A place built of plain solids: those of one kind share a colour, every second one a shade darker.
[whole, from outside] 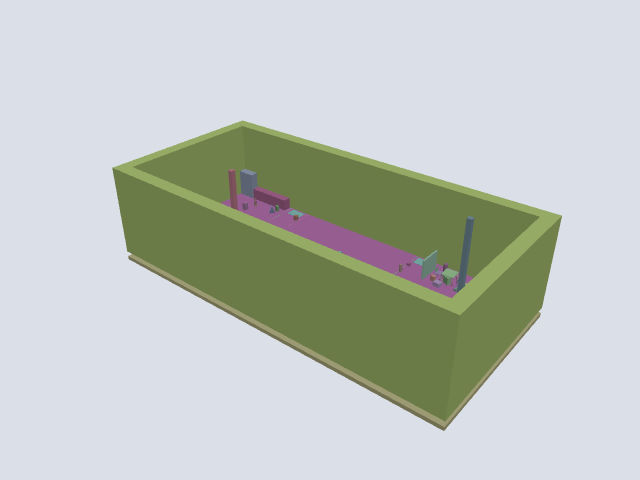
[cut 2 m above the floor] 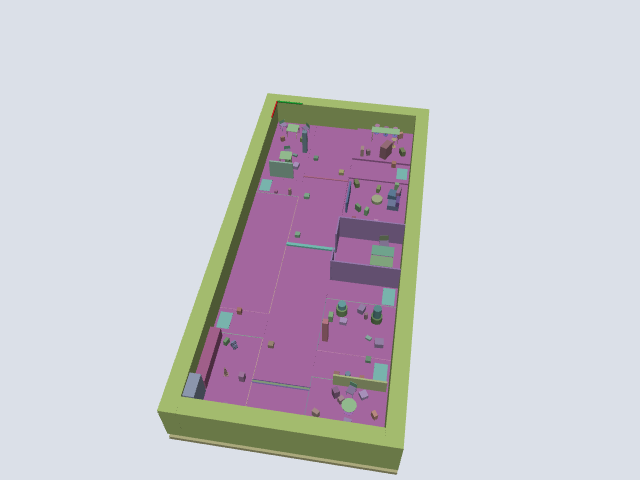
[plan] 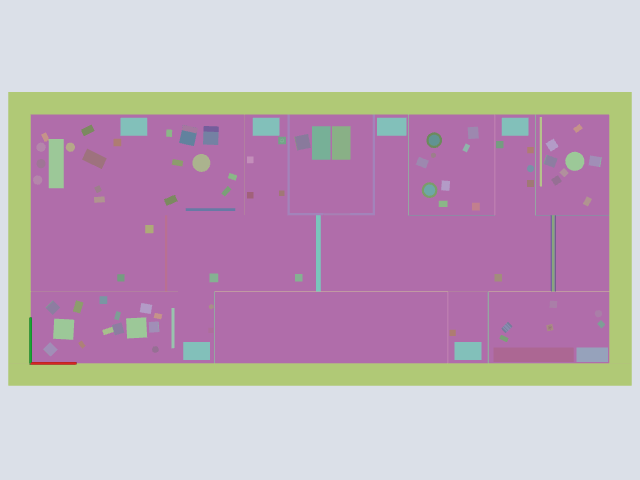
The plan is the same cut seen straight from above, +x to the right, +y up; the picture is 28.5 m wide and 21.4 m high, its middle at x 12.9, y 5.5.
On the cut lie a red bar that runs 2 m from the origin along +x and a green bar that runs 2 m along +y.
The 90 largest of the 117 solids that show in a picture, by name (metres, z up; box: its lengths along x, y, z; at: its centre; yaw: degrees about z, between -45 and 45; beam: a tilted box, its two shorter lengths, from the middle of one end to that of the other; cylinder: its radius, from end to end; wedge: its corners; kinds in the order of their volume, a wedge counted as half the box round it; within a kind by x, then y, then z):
{
 "wall_1": {"box": [1.0, 11.1, 7.0], "at": [-0.5, 5.55, 2.5]},
 "wall_2": {"box": [27.8, 1.0, 7.0], "at": [12.9, -0.5, 2.5]},
 "wall_3": {"box": [27.8, 1.0, 7.0], "at": [12.9, 11.6, 2.5]},
 "wall_4": {"box": [1.0, 11.1, 7.0], "at": [26.3, 5.55, 2.5]},
 "floor_1": {"box": [3.6, 4.5, 1.16], "at": [1.8, 8.85, -0.42]},
 "floor_2": {"box": [6.6, 3.2, 1.0], "at": [3.3, 1.6, -0.5]},
 "floor_3": {"box": [2.0, 4.5, 1.0], "at": [4.6, 8.85, -0.5]},
 "floor_4": {"box": [1.6, 3.2, 1.0], "at": [7.4, 1.6, -0.5]},
 "floor_5": {"box": [3.95, 4.5, 0.88], "at": [7.58, 8.85, -0.56]},
 "floor_6": {"box": [1.9, 4.5, 1.0], "at": [10.5, 8.85, -0.5]},
 "floor_7": {"box": [25.8, 3.4, 1.0], "at": [12.9, 4.9, -0.5]},
 "floor_8": {"box": [10.4, 3.2, 1.0], "at": [13.4, 1.6, -0.5]},
 "floor_9": {"box": [3.9, 4.5, 1.0], "at": [13.4, 8.85, -0.5]},
 "floor_10": {"box": [1.5, 4.5, 1.0], "at": [16.1, 8.85, -0.5]},
 "floor_11": {"box": [3.85, 4.5, 1.0], "at": [18.77, 8.85, -0.5]},
 "floor_12": {"box": [1.8, 3.2, 1.0], "at": [19.5, 1.6, -0.5]},
 "floor_13": {"box": [1.8, 4.5, 1.0], "at": [21.6, 8.85, -0.5]},
 "floor_14": {"box": [5.4, 3.2, 1.0], "at": [23.1, 1.6, -0.5]},
 "floor_15": {"box": [3.3, 4.5, 1.0], "at": [24.15, 8.85, -0.5]},
 "floor_base_1": {"box": [27.8, 13.1, 0.3], "at": [12.9, 5.55, -1.57]},
 "part_1": {"box": [0.1, 4.4, 2.65], "at": [11.5, 8.9, 1.27]},
 "part_2": {"box": [1.61, 0.1, 2.65], "at": [12.26, 6.65, 1.27]},
 "part_3": {"box": [1.09, 0.1, 2.65], "at": [14.8, 6.65, 1.27]},
 "part_4": {"box": [0.1, 4.4, 2.65], "at": [15.3, 8.9, 1.27]},
 "counter_1": {"box": [3.58, 0.65, 0.91], "at": [22.42, 0.39, 0.46]},
 "tall_1": {"box": [1.4, 0.65, 2.15], "at": [25.04, 0.39, 1.07]},
 "column_a0a_1": {"box": [0.35, 0.35, 6.0], "at": [3.25, 2.81, 3.0]},
 "column_a0b_1": {"box": [0.35, 0.35, 6.0], "at": [19.85, 6.99, 3.0]},
 "trolley_1": {"box": [0.98, 0.53, 1.1], "at": [2.85, 9.11, 0.71], "yaw": -26.2},
 "piece_1": {"cylinder": 0.35, "from": [17.79, 7.72, 0.0], "to": [17.79, 7.72, 0.6]},
 "piece_2": {"cylinder": 0.35, "from": [17.99, 9.95, 0.0], "to": [17.99, 9.95, 0.5]},
 "screenW_1": {"box": [0.11, 3.1, 1.1], "at": [22.75, 9.43, 0.55]},
 "screenE_1": {"box": [0.13, 1.8, 1.52], "at": [6.34, 1.57, 0.76]},
 "low_mat_1": {"box": [1.2, 0.8, 0.06], "at": [4.6, 10.55, -0.02]},
 "low_mat_2": {"box": [1.2, 0.8, 0.06], "at": [7.4, 0.55, -0.02]},
 "low_mat_3": {"box": [1.2, 0.8, 0.06], "at": [10.5, 10.55, -0.02]},
 "low_mat_4": {"box": [1.32, 0.8, 0.06], "at": [16.1, 10.55, -0.02]},
 "low_mat_5": {"box": [1.2, 0.8, 0.06], "at": [19.5, 0.55, -0.02]},
 "low_mat_6": {"box": [1.2, 0.8, 0.06], "at": [21.6, 10.55, -0.02]},
 "carton_1": {"box": [0.5, 0.42, 0.31], "at": [5.14, 2.44, 0.15], "yaw": -9.9},
 "carton_2": {"box": [0.48, 0.38, 0.4], "at": [17.46, 8.95, 0.2], "yaw": -21.1},
 "carton_3": {"box": [0.37, 0.44, 0.3], "at": [18.5, 7.92, 0.15], "yaw": -3.5},
 "carton_4": {"box": [0.47, 0.53, 0.4], "at": [19.73, 10.28, 0.2], "yaw": 3.7},
 "carton_5": {"box": [0.42, 0.43, 0.31], "at": [23.25, 9.73, 0.15], "yaw": 32.1},
 "cabin_bag_1": {"box": [0.48, 0.3, 0.53], "at": [4.79, 1.78, 0.27], "yaw": -25.6},
 "cabin_bag_2": {"box": [0.26, 0.33, 0.59], "at": [6.18, 10.26, 0.17], "yaw": -2.9},
 "cabin_bag_3": {"box": [0.22, 0.44, 0.52], "at": [8.72, 7.67, 0.14], "yaw": -40.9},
 "cabin_bag_4": {"box": [0.37, 0.24, 0.55], "at": [9.0, 8.32, 0.15], "yaw": -18.6},
 "cabin_bag_5": {"box": [0.4, 0.28, 0.59], "at": [18.39, 7.11, 0.29], "yaw": 0.4},
 "cabin_bag_6": {"box": [0.37, 0.2, 0.44], "at": [21.1, 1.11, 0.22], "yaw": -23.5},
 "screenS_1": {"box": [2.2, 0.13, 1.04], "at": [8.02, 6.86, 0.4]},
 "bag_1": {"box": [0.35, 0.52, 0.4], "at": [2.12, 2.52, 0.2], "yaw": -17.2},
 "bag_2": {"box": [0.54, 0.33, 0.46], "at": [2.55, 10.39, 0.39], "yaw": 25.9},
 "bag_3": {"box": [0.54, 0.32, 0.43], "at": [6.25, 7.27, 0.1], "yaw": 22.6},
 "bag_4": {"box": [0.48, 0.26, 0.41], "at": [6.55, 8.94, 0.09], "yaw": -9.7},
 "arm1a_seat_1": {"box": [0.68, 0.83, 0.43], "at": [8.04, 10.16, 0.1], "yaw": -2.2},
 "arm1b_seat_1": {"box": [0.68, 0.83, 0.43], "at": [7.04, 10.16, 0.1], "yaw": -12.5},
 "plant_1": {"cylinder": 0.25, "from": [17.79, 7.72, 0.6], "to": [17.79, 7.72, 1.01]},
 "plant_2": {"cylinder": 0.25, "from": [17.99, 9.95, 0.5], "to": [17.99, 9.95, 1.31]},
 "bin_1": {"box": [0.33, 0.32, 0.62], "at": [23.3, 2.63, 0.31], "yaw": -3.3},
 "bin_2": {"box": [0.37, 0.34, 0.71], "at": [23.45, 8.15, 0.35], "yaw": 33.2},
 "bin_3": {"cylinder": 0.16, "from": [25.31, 2.21, 0.0], "to": [25.31, 2.21, 0.77]},
 "top_1": {"box": [0.67, 2.2, 0.034], "at": [1.14, 8.9, 1.16]},
 "top_2": {"box": [0.9, 0.9, 0.042], "at": [1.47, 1.52, 0.73], "yaw": -3.1},
 "top_3": {"box": [0.9, 0.9, 0.042], "at": [4.72, 1.58, 0.73], "yaw": 3.0},
 "top_4": {"box": [0.83, 1.5, 0.032], "at": [13.85, 9.82, 0.73]},
 "step_hump_1": {"box": [0.22, 3.4, 0.2], "at": [12.83, 4.9, 0.05]},
 "suitcase_1": {"box": [0.48, 0.26, 0.69], "at": [3.07, 7.3, 0.51], "yaw": 3.7},
 "suitcase_2": {"box": [0.26, 0.38, 0.56], "at": [24.82, 7.22, 0.28], "yaw": -28.9},
 "low_1": {"cylinder": 0.4, "from": [7.61, 8.94, -0.12], "to": [7.61, 8.94, 0.15]},
 "edge_toolbox_1": {"box": [0.33, 0.33, 0.26], "at": [4.02, 3.81, 0.13]},
 "edge_toolbox_2": {"box": [0.39, 0.39, 0.26], "at": [8.17, 3.81, 0.13]},
 "edge_toolbox_3": {"box": [0.34, 0.34, 0.28], "at": [11.95, 3.81, 0.14]},
 "edge_toolbox_4": {"box": [0.33, 0.33, 0.26], "at": [20.91, 9.75, 0.13]},
 "backpack_1": {"box": [0.24, 0.38, 0.52], "at": [0.65, 10.08, 0.42], "yaw": 26.2},
 "backpack_2": {"box": [0.36, 0.24, 0.46], "at": [24.4, 10.47, 0.23], "yaw": 35.8},
 "edge_bag_1": {"box": [0.34, 0.34, 0.42], "at": [3.87, 9.84, 0.21]},
 "edge_bag_2": {"box": [0.28, 0.28, 0.4], "at": [22.29, 9.51, 0.2]},
 "arm1a_back_1": {"box": [0.68, 0.25, 0.44], "at": [8.05, 10.45, 0.53], "yaw": -2.2},
 "arm1b_back_1": {"box": [0.68, 0.25, 0.44], "at": [7.1, 10.44, 0.53], "yaw": -12.5},
 "edge_bin_1": {"cylinder": 0.16, "from": [22.29, 8.68, 0.0], "to": [22.29, 8.68, 0.63]},
 "edge_backpack_1": {"box": [0.32, 0.32, 0.43], "at": [22.29, 8.02, 0.21]},
 "duffel_1": {"box": [0.63, 0.24, 0.29], "at": [3.53, 1.47, 0.14], "yaw": 18.6},
 "umbrella_stand_1": {"box": [0.28, 0.31, 0.47], "at": [23.78, 8.5, 0.23], "yaw": 43.6},
 "d01a_top_1": {"box": [0.83, 1.5, 0.032], "at": [12.96, 9.82, 0.73]},
 "edge_carton_1": {"box": [0.37, 0.37, 0.27], "at": [5.29, 5.99, 0.14]},
 "low_sill_1": {"box": [0.1, 3.4, 0.1], "at": [6.04, 4.9, 0.0]},
 "edge_crate_1": {"box": [0.33, 0.33, 0.31], "at": [20.85, 3.81, 0.15]},
 "low_cover_top_1": {"box": [0.12, 3.4, 0.08], "at": [23.3, 4.9, -0.01]},
 "low_stripN_1": {"box": [10.4, 0.04, 0.05], "at": [13.4, 3.2, -0.02]}
}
